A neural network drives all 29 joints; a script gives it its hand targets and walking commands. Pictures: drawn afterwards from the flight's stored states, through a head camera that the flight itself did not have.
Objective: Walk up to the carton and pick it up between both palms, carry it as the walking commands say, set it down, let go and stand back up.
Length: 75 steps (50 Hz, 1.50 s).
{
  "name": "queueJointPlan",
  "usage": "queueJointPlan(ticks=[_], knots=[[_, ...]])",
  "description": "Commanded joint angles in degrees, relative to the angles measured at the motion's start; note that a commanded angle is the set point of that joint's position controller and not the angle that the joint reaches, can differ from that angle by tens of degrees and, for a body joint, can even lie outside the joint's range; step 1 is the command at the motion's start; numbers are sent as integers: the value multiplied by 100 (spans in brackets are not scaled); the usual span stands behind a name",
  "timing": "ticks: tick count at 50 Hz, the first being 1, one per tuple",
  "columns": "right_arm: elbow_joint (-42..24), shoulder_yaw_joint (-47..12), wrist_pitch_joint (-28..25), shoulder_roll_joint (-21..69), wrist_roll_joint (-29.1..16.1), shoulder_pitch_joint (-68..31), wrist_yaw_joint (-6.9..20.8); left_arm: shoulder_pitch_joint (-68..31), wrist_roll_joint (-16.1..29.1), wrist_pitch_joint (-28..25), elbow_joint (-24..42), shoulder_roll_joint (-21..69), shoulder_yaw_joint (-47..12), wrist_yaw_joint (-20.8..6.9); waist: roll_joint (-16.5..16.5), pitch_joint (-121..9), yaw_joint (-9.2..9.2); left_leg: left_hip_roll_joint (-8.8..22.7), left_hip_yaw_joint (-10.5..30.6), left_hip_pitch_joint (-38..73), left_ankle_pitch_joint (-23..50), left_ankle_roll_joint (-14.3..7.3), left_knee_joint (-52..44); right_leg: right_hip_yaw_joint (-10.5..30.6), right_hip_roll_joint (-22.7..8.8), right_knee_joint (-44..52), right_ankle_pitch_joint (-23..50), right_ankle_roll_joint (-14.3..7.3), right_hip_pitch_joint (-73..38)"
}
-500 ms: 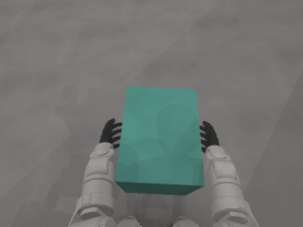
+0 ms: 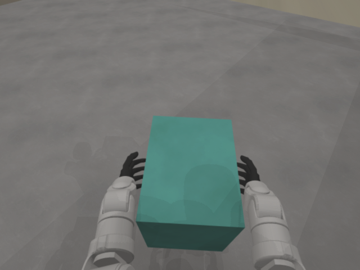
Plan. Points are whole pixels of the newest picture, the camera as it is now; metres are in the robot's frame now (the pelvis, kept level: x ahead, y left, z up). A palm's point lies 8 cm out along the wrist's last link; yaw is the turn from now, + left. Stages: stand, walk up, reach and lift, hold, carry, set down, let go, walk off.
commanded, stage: reach and lift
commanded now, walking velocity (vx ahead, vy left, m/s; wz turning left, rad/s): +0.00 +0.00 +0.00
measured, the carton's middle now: (188, 185) +0.34 -0.01 -0.05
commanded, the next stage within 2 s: hold in 1.18 s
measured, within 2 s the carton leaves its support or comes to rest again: neither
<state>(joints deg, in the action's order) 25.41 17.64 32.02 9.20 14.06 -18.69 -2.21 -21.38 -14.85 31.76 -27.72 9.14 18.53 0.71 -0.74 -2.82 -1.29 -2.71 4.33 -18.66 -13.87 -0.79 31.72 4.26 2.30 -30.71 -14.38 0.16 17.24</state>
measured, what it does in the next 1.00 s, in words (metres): stands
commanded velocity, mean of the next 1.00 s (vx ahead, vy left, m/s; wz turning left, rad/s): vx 0.00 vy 0.00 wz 0.00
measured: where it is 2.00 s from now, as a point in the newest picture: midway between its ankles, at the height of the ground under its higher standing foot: outside the picture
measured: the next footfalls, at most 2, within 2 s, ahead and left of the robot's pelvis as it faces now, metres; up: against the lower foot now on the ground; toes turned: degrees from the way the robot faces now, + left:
none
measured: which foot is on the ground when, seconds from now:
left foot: down 0.00-1.00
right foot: down 0.00-1.00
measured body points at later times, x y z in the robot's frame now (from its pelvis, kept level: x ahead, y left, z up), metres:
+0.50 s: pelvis +0.01 -0.01 +0.01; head -0.04 -0.01 +0.46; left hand +0.32 +0.13 +0.05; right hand +0.31 -0.17 +0.04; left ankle +0.03 +0.11 -0.73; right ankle +0.02 -0.12 -0.73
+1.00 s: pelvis +0.02 -0.01 +0.01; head -0.02 -0.01 +0.46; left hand +0.32 +0.14 +0.05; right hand +0.32 -0.16 +0.04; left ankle +0.03 +0.11 -0.73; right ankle +0.02 -0.12 -0.73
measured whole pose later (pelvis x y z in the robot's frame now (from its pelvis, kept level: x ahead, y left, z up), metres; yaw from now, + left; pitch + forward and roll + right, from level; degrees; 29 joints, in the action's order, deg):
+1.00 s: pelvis +0.02 -0.01 +0.01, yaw +0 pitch -6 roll +0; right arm 14.9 11.3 43.9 8.6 14.3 -14.5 -1.6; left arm -15.8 -14.4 43.2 -16.0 8.9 13.6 0.2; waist -0.3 -0.6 0.2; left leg -1.9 4.5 -4.1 -11.6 -0.2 21.4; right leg 4.6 2.4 -21.3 -12.3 -0.7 3.2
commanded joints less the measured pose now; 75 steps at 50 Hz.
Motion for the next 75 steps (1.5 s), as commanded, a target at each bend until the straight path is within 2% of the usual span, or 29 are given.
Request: queueJointPlan(ticks=[1, 3, 4, 5, 6, 8, 9, 10, 11, 12, 13, 18, 20, 23, 24, 26, 30, 35, 40, 44, 46, 48, 49, 50, 60, 63, 67, 72, 75], knots=[[-505, -3609, -63, 5832, -1391, -4214, 1610, -3692, 1447, -55, 396, 6036, -3600, -1448, 125, -1993, -35, -87, 212, 1037, 783, 70, -507, 0, 261, 351, 791, -67, -904], [-506, -3496, 50, 5746, -1366, -4259, 1625, -3581, 1386, 105, 178, 6025, -3487, -1434, 165, -1711, 27, -51, 198, 1033, 501, 72, -640, -4, 254, 459, 511, -75, -845], [-401, -3354, 85, 5633, -1316, -4085, 1635, -3728, 1520, 125, 306, 6133, -3584, -1435, 97, -1561, -189, -10, 220, 1085, 376, 112, -643, 48, 232, 442, 492, -119, -708], [-542, -3485, 134, 5684, -1413, -4201, 1648, -3534, 1445, 190, 259, 6085, -3535, -1414, -83, -1626, 10, -42, 189, 1074, 379, 123, -702, 29, 200, 491, 460, -134, -934], [-462, -3491, 181, 5752, -1492, -4170, 1667, -3773, 1539, 215, 471, 6132, -3649, -1412, -256, -1803, -65, -15, 188, 1280, 299, 134, -646, 66, 182, 459, 421, -145, -848], [-411, -3279, 342, 5767, -1385, -4083, 1639, -3707, 1371, 362, 289, 5871, -3411, -1416, -58, -1459, 58, -20, 150, 1132, 274, 74, -759, -16, 218, 585, 335, -106, -791], [-557, -3401, 377, 5778, -1466, -3990, 1644, -3594, 1549, 449, 443, 6110, -3718, -1410, -160, -1753, -113, -13, 131, 1389, 449, 157, -821, 19, 187, 653, 568, -117, -1124], [-573, -3416, 436, 5715, -1529, -4171, 1665, -3545, 1468, 528, 298, 6013, -3495, -1388, -181, -1489, 135, -19, 131, 1323, 398, 97, -824, 9, 173, 631, 454, -120, -1055], [-542, -3412, 521, 5628, -1455, -4072, 1665, -3252, 1388, 594, 213, 5959, -3336, -1386, -82, -1454, 150, -14, 146, 1382, 467, 84, -879, 15, 179, 701, 458, -113, -1074], [-671, -3374, 558, 5675, -1445, -4129, 1642, -3336, 1429, 623, 249, 6033, -3448, -1400, -6, -1482, -24, -21, 139, 1542, 449, 93, -921, 36, 168, 791, 470, -100, -1120], [-717, -3492, 642, 5742, -1475, -4119, 1649, -3348, 1393, 682, 283, 5896, -3295, -1405, 166, -1324, 175, -49, 111, 1377, 641, 31, -935, 0, 194, 816, 584, -74, -1194], [-931, -3396, 771, 5676, -1442, -3766, 1589, -3277, 1496, 800, 611, 5828, -3414, -1463, 228, -1199, 6, -48, 139, 1630, 1091, 35, -1002, 48, 211, 914, 1065, -53, -1232], [-853, -3394, 808, 5701, -1480, -3473, 1561, -3378, 1646, 818, 907, 5791, -3623, -1481, 20, -1396, -79, -44, 163, 1822, 1330, 69, -968, 116, 187, 908, 1302, -58, -1316], [-1248, -3617, 838, 5716, -1542, -3758, 1507, -2964, 1514, 864, 765, 5674, -3395, -1508, 241, -1350, 113, -143, 82, 1663, 1114, 29, -991, 124, 141, 997, 1179, 32, -1581], [-1168, -3545, 862, 5626, -1518, -3686, 1494, -3075, 1509, 860, 874, 5577, -3412, -1524, -5, -1243, 98, -136, 87, 1623, 974, 37, -1020, 155, 121, 1006, 1066, 15, -1529], [-1235, -3700, 837, 5762, -1585, -3823, 1502, -3099, 1480, 817, 924, 5510, -3389, -1535, 66, -1290, 262, -138, 49, 1603, 988, 43, -994, 202, 101, 1044, 1027, 26, -1501], [-1316, -3819, 821, 5847, -1584, -3544, 1471, -3101, 1552, 778, 1318, 5444, -3563, -1504, 192, -1555, 289, -107, 76, 1829, 1371, 45, -961, 208, 117, 957, 1361, 70, -1522], [-1447, -3720, 788, 5607, -1486, -3513, 1432, -2861, 1449, 857, 1143, 5329, -3517, -1523, -5, -1338, 234, -154, 25, 1692, 1140, 91, -1042, 214, 118, 1021, 1202, 70, -1557], [-1254, -3553, 828, 5589, -1292, -3122, 1412, -2872, 1519, 878, 1219, 5318, -3572, -1566, 280, -1232, 58, -107, 90, 1846, 1196, 83, -1088, 172, 135, 1092, 1217, 79, -1502], [-1436, -3634, 849, 5610, -1416, -2747, 1421, -2671, 1602, 909, 1708, 5453, -3899, -1499, -151, -1503, 76, -143, 133, 2045, 1929, 141, -1082, 230, 136, 1015, 1938, 26, -1714], [-1558, -3692, 884, 5516, -1420, -2778, 1423, -2284, 1470, 966, 1428, 5323, -3624, -1466, 187, -1249, 168, -130, 127, 1918, 1841, 110, -1160, 208, 155, 1073, 1980, 66, -1752], [-1788, -3727, 833, 5426, -1409, -2851, 1399, -2336, 1597, 951, 1581, 5443, -3795, -1466, 58, -1553, 97, -163, 140, 1944, 1974, 127, -1129, 203, 207, 1043, 2033, 23, -1913], [-1716, -3762, 867, 5494, -1437, -2692, 1421, -2360, 1606, 904, 1755, 5379, -3819, -1433, 282, -1304, 109, -121, 190, 1963, 2045, 93, -1149, 201, 208, 1058, 2019, 28, -1718], [-1829, -3860, 833, 5470, -1484, -2607, 1421, -2320, 1665, 922, 1815, 5440, -3966, -1442, -6, -1543, 103, -177, 142, 2106, 2216, 145, -1125, 229, 213, 1038, 2239, 7, -1839], [-1892, -3727, 862, 5285, -1447, -2636, 1522, -2202, 1568, 922, 1823, 5382, -3836, -1384, -2, -1180, 135, -175, 176, 1926, 1379, 105, -1185, 186, 215, 1119, 1254, -22, -1492], [-1837, -3876, 859, 5406, -1518, -2617, 1547, -2120, 1643, 881, 1755, 5524, -3880, -1359, 209, -1241, 140, -129, 215, 1978, 1527, 70, -1178, 153, 240, 1071, 1348, -27, -1501], [-2067, -3971, 823, 5413, -1629, -2764, 1568, -2284, 1731, 852, 2035, 5641, -4109, -1373, 43, -1580, 133, -119, 216, 2038, 1652, 87, -1110, 189, 221, 1014, 1435, -41, -1574], [-1576, -3531, 867, 5209, -1387, -2976, 1599, -2396, 1475, 920, 1440, 5432, -3666, -1396, -38, -832, 106, -109, 161, 1609, 397, 53, -1261, 117, 179, 1125, 293, -74, -1309], [-1536, -3627, 828, 5487, -1455, -3256, 1620, -2723, 1579, 847, 1396, 5549, -3655, -1468, 231, -938, 147, -88, 168, 1547, 216, -9, -1165, 109, 180, 1079, 105, -45, -1303]])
